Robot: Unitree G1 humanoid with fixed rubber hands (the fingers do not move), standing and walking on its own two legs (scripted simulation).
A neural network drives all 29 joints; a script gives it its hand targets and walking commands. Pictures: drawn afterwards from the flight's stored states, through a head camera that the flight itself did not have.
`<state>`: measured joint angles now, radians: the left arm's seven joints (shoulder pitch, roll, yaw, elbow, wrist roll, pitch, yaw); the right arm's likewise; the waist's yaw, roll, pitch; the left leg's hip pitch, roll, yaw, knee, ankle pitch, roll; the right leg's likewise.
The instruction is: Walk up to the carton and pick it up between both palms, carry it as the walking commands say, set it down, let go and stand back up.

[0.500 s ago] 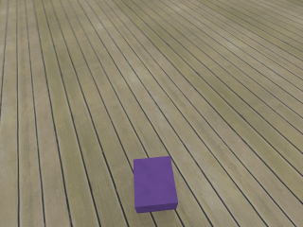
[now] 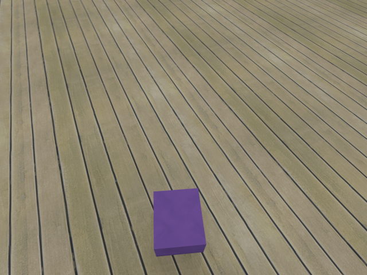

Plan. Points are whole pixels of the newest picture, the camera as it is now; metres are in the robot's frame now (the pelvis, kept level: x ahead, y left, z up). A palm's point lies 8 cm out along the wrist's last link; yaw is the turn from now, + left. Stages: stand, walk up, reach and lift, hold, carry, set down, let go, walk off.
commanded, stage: stand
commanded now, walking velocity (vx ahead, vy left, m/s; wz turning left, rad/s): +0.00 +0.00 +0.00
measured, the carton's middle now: (177, 221) +0.45 +0.02 -0.70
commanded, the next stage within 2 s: reach and lift in 0.02 s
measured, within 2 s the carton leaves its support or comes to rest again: neither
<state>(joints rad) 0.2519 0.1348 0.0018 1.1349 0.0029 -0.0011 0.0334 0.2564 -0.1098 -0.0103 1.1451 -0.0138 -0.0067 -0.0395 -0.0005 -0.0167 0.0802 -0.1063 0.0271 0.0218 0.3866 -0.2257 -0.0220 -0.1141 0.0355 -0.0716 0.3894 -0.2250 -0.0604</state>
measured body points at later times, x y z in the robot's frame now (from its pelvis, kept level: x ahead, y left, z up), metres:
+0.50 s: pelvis -0.03 +0.01 -0.05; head +0.10 +0.02 +0.38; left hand +0.11 +0.22 -0.19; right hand +0.11 -0.20 -0.19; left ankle -0.01 +0.13 -0.74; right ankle +0.00 -0.08 -0.74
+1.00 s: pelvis -0.10 +0.02 -0.10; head +0.10 +0.02 +0.30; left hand +0.23 +0.22 -0.22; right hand +0.24 -0.20 -0.21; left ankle -0.01 +0.13 -0.74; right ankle +0.00 -0.08 -0.74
